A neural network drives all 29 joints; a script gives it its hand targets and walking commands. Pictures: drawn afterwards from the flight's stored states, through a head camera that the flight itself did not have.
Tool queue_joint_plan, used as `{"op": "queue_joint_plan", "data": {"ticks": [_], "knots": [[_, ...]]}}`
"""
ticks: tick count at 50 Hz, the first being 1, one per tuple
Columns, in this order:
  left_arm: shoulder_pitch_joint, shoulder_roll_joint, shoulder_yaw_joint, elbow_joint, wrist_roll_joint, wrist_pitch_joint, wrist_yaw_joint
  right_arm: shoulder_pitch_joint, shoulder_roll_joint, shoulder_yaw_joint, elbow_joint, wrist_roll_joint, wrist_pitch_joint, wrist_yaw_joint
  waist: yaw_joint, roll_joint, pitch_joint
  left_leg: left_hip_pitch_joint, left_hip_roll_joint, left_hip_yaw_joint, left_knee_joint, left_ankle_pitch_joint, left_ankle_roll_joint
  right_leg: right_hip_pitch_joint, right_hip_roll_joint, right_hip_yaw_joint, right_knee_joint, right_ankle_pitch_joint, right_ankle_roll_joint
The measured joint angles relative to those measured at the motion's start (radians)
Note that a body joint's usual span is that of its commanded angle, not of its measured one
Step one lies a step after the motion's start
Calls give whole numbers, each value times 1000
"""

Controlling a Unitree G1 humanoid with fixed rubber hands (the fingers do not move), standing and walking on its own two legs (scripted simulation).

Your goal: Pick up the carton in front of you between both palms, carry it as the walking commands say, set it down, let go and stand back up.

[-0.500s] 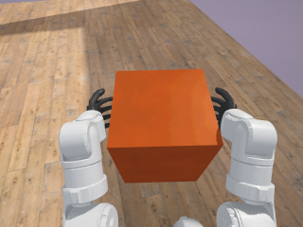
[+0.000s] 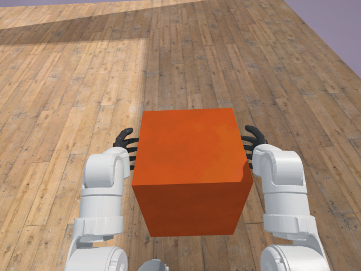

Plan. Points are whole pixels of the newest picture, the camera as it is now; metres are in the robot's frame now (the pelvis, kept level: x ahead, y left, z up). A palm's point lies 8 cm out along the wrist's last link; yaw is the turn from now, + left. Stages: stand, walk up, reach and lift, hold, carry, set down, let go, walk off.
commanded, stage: carry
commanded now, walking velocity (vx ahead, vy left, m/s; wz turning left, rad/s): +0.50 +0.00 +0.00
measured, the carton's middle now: (189, 175) +0.35 +0.02 +0.00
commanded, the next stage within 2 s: none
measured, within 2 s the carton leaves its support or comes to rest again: neither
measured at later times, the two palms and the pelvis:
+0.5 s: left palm (142, 78) +0.62 +0.17 +0.09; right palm (244, 82) +0.59 -0.13 +0.09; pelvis +0.35 +0.04 +0.01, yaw -4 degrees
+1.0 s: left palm (169, 31) +0.92 +0.11 +0.09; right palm (247, 33) +0.93 -0.19 +0.08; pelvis +0.66 -0.04 +0.01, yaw -1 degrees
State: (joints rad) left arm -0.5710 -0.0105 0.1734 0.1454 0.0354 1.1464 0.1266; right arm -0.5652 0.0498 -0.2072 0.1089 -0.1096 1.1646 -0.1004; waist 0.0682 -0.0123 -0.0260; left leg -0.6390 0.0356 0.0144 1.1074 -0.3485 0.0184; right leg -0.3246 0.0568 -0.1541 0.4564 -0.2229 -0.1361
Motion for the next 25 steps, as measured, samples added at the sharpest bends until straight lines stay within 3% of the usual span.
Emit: {"op": "queue_joint_plan", "data": {"ticks": [6, 12, 15, 17, 19, 21, 25], "knots": [[80, -55, 20, -107, 32, -11, -11, 108, 27, 14, -120, 2, -18, -2, -41, 2, -33, -33, 34, 50, -331, 174, -36, 181, -20, 37, -150, -41, 35], [231, -137, 22, -301, 88, 1, -38, 253, 77, 27, -299, 4, -9, -3, -74, 7, -83, 71, -8, 135, -602, 305, -24, 358, -44, 57, -206, -151, 76], [332, -140, -1, -386, 99, 12, -53, 325, 104, 56, -348, -3, -7, 1, -74, -5, -101, 189, -38, 197, -698, 329, 9, 359, -74, 40, -2, -249, 106], [373, -129, -7, -404, 93, 26, -54, 346, 95, 96, -338, -9, 0, 2, -83, -21, -101, 203, -41, 214, -631, 240, 54, 215, -92, 77, 363, -215, 127], [397, -124, -16, -414, 92, 41, -53, 362, 91, 111, -339, -10, 16, 1, -88, -8, -93, 245, -32, 209, -634, 189, 66, 58, -74, 112, 642, -208, 123], [412, -123, -31, -422, 91, 51, -51, 387, 87, 115, -358, -7, 27, 2, -91, 0, -91, 301, -28, 198, -675, 178, 53, -63, -86, 108, 709, -165, 119], [426, -121, -57, -427, 95, 57, -50, 416, 83, 115, -380, -5, 34, 5, -90, 4, -109, 418, -25, 178, -769, 152, 44, -216, -140, 89, 535, -76, 142]]}}
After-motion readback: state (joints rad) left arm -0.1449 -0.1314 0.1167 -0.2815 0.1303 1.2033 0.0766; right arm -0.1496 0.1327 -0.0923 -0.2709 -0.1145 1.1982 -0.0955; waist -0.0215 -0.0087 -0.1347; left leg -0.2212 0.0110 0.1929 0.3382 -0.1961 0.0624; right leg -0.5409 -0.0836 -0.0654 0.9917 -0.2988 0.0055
